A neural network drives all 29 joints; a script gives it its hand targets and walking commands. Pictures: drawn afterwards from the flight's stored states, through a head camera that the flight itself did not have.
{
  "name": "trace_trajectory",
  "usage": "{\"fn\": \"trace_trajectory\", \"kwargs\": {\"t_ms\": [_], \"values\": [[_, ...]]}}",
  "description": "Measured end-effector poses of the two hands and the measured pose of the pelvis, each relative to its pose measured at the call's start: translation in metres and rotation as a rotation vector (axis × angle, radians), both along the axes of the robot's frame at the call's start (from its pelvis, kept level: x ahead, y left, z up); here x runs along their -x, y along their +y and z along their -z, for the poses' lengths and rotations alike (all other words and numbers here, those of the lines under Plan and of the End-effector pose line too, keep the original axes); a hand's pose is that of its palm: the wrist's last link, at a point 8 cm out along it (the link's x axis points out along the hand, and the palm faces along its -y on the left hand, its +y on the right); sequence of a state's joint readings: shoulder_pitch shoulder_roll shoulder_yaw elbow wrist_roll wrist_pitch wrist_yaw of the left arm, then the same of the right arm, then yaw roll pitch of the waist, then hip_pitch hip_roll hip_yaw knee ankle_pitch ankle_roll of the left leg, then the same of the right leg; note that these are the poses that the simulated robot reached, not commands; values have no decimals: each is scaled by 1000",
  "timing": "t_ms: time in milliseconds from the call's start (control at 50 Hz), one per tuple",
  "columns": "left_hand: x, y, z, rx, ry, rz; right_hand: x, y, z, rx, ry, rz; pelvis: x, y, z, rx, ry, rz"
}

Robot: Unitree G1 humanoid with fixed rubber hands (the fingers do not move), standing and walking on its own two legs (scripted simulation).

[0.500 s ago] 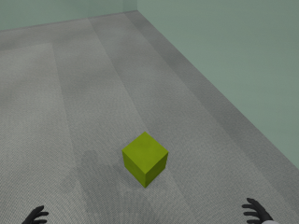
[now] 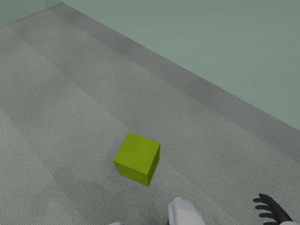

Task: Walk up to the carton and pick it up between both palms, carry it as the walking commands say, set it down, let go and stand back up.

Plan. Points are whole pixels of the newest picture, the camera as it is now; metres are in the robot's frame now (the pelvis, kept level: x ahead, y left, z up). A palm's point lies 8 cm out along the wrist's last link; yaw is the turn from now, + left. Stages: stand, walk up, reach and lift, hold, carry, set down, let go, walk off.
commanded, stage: walk up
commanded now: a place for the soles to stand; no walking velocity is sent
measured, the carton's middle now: (138, 159) +0.52 +0.04 -0.63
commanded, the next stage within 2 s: none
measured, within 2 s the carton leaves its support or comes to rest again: neither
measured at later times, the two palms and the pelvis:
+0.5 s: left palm out of the picture +0.25 +0.57 -0.06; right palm (210, 210) +0.14 -0.17 -0.10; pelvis +0.09 +0.20 -0.04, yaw -14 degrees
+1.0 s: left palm out of the picture +0.40 +0.49 -0.08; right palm out of the picture +0.05 -0.08 -0.09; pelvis +0.13 +0.26 -0.01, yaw -28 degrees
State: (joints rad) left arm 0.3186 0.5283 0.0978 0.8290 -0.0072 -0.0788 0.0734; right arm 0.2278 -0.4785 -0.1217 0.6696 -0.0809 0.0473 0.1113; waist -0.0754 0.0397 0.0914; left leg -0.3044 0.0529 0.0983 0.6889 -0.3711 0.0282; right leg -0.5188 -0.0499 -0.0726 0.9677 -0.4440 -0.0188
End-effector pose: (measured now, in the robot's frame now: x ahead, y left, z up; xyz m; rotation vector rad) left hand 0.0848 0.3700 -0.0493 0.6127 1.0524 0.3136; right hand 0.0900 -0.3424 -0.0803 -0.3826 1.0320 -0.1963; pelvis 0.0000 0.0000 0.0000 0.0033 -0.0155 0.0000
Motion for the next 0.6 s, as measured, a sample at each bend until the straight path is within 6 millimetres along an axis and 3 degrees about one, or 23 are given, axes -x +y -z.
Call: {"fn": "trace_trajectory", "kwargs": {"t_ms": [40,100,220,340,420,480,600], "values": [[-30,0,-4,2,-27,47,13,4,4,-4,16,45,-11,7,0,3,2,23],[-62,12,-6,-46,-76,110,16,12,17,-5,24,83,-25,18,12,8,0,60],[-86,53,-25,-97,-104,131,-19,49,19,-9,-15,84,-49,58,10,31,-10,108],[-98,117,-25,-150,-38,178,-61,92,14,10,-82,85,-68,114,18,7,-7,167],[-121,173,-9,-179,-10,211,-75,127,15,57,-115,106,-83,164,35,-2,3,200],[-150,196,10,-161,-21,217,-60,157,21,71,-98,153,-91,194,42,0,-3,226],[-201,185,28,6,6,304,-19,213,13,43,-37,287,-107,225,22,1,-12,299]]}}
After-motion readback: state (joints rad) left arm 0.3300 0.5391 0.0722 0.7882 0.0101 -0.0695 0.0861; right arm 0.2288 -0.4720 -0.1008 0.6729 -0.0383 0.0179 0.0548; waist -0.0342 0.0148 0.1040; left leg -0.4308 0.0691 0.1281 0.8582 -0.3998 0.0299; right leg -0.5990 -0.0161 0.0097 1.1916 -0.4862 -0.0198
